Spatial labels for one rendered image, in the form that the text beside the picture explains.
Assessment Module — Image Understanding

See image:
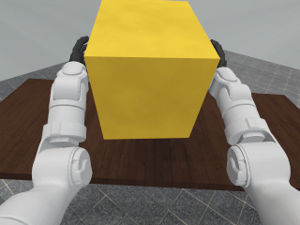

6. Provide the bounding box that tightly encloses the robot left upper arm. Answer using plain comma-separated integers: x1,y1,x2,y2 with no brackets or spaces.
0,146,93,225

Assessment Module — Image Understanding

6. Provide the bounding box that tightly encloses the robot right hand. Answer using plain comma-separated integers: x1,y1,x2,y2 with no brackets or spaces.
210,39,227,68

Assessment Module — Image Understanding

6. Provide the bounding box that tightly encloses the table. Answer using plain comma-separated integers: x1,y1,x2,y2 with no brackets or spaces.
0,78,300,205

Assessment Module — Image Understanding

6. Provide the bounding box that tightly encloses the carton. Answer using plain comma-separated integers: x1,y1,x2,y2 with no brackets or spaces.
83,0,220,140

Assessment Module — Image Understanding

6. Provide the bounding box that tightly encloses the robot right upper arm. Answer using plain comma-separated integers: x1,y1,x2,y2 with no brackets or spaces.
226,142,300,225

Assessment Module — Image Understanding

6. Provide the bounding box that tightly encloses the right robot forearm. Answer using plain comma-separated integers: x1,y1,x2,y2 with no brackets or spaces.
209,67,291,179

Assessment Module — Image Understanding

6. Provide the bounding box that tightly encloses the left robot forearm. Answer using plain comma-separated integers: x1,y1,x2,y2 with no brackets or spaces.
32,61,89,184

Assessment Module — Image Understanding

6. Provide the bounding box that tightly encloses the robot left hand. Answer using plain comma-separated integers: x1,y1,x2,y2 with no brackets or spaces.
69,36,89,74

